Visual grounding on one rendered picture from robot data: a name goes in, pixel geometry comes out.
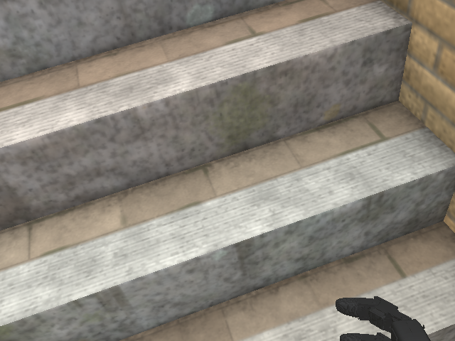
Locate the right robot hand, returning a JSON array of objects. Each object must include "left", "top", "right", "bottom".
[{"left": 336, "top": 296, "right": 431, "bottom": 341}]

